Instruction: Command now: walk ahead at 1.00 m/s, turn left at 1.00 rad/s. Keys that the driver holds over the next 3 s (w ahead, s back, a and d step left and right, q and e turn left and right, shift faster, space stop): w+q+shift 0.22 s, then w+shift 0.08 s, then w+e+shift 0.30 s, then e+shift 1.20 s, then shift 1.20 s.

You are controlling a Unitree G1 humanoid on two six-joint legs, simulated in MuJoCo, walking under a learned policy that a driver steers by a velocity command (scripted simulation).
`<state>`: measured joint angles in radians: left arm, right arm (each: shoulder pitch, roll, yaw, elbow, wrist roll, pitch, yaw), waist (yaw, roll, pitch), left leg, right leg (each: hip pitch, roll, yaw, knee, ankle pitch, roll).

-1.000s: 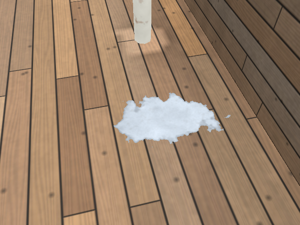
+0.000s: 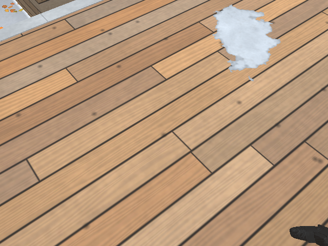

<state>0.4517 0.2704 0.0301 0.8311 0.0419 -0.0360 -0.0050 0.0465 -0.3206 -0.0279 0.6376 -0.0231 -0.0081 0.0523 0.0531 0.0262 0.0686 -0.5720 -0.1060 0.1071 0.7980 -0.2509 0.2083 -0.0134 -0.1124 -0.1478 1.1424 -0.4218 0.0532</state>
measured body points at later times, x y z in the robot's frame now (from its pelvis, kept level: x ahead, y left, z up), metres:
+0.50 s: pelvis +0.48 +0.00 +0.03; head +0.50 +0.02 +0.48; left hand +0.51 +0.31 -0.08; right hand +0.64 -0.26 -0.08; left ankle +0.26 +0.04 -0.56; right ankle +0.57 -0.08 -0.69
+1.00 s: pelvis +0.83 +0.11 +0.05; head +0.89 +0.12 +0.49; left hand +0.99 +0.40 -0.06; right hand +0.93 -0.16 -0.05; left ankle +0.87 +0.22 -0.69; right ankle +0.83 +0.00 -0.60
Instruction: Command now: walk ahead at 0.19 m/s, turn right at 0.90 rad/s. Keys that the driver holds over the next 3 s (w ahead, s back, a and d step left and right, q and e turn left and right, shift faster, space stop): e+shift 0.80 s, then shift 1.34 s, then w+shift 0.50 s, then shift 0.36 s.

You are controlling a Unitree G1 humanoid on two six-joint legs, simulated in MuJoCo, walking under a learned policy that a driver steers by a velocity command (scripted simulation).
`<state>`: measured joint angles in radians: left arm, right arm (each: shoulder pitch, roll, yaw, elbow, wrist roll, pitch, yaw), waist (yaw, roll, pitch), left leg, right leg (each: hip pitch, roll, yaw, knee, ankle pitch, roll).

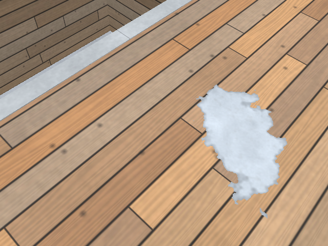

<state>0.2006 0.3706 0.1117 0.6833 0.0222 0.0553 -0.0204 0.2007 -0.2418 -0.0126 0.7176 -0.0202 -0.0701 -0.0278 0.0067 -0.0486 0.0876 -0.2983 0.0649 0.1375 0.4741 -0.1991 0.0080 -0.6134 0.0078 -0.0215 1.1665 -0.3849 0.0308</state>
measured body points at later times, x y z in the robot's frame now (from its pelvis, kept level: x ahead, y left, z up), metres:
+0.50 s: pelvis +0.12 +0.00 -0.01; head +0.16 -0.03 +0.44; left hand +0.35 +0.21 -0.11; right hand +0.15 -0.31 -0.11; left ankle +0.23 +0.12 -0.70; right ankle +0.15 -0.10 -0.74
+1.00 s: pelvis +0.14 +0.02 +0.00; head +0.16 -0.01 +0.44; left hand +0.46 +0.05 -0.10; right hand -0.02 -0.24 -0.11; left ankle +0.24 +0.09 -0.74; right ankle +0.04 -0.02 -0.73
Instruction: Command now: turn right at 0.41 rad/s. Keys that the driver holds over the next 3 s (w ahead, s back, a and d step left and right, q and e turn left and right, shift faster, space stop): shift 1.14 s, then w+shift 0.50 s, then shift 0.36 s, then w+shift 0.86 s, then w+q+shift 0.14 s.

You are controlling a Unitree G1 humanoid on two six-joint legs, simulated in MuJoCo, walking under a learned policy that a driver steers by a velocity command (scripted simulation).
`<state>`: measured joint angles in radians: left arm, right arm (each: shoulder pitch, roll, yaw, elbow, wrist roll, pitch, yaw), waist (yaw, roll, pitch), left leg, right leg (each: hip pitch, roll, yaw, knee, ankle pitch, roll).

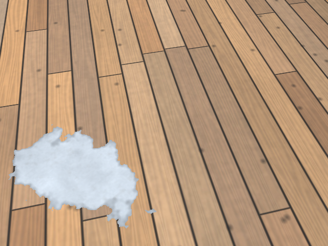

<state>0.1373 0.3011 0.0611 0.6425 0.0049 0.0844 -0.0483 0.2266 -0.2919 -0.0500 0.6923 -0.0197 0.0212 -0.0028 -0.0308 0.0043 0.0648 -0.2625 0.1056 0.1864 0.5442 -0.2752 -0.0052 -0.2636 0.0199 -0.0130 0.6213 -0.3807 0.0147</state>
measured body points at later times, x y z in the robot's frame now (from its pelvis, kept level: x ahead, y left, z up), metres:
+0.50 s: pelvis -0.01 -0.01 +0.01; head +0.00 +0.00 +0.46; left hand +0.12 +0.23 -0.12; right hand +0.07 -0.27 -0.11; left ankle +0.00 +0.10 -0.73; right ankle -0.02 -0.10 -0.73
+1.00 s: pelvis -0.01 +0.00 +0.01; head +0.00 +0.01 +0.46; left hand +0.04 +0.25 -0.14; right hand +0.01 -0.25 -0.14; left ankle +0.00 +0.10 -0.73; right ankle -0.02 -0.10 -0.73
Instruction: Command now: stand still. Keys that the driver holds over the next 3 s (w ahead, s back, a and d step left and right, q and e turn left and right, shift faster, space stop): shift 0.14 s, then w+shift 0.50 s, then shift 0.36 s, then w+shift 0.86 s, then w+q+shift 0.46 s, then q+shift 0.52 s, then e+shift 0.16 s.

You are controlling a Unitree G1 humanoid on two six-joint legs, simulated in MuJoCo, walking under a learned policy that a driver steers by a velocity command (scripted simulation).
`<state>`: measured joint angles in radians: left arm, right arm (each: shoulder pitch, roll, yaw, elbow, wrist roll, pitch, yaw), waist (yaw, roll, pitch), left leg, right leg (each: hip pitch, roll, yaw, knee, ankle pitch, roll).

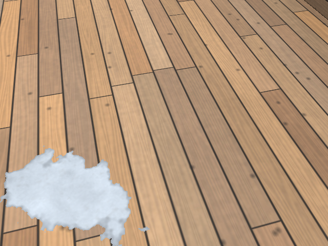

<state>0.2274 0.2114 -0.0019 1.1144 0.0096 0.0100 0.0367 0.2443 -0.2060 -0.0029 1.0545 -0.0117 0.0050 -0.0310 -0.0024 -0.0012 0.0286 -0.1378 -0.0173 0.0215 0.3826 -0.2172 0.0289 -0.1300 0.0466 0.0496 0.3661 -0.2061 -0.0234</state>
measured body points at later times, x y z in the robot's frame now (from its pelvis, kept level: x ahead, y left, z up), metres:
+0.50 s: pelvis +0.07 -0.04 -0.01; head +0.08 -0.06 +0.44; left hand +0.12 +0.22 -0.14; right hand +0.09 -0.30 -0.17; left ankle +0.00 +0.09 -0.71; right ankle +0.05 -0.13 -0.75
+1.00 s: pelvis +0.35 -0.02 -0.02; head +0.41 -0.02 +0.43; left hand +0.33 +0.22 -0.17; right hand +0.45 -0.27 -0.16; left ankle +0.46 +0.03 -0.75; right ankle +0.22 -0.15 -0.65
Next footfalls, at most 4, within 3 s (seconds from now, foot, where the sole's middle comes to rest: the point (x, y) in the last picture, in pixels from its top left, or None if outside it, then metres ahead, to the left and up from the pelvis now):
0.86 left None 0.50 0.03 -0.78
1.52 right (217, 213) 0.67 -0.21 -0.78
1.98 left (185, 133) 1.13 -0.09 -0.78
2.42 right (195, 77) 1.59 -0.17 -0.78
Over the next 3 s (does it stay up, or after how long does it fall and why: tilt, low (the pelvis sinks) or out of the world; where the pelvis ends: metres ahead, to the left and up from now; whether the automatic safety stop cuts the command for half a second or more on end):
stays up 1.57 0.00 -0.02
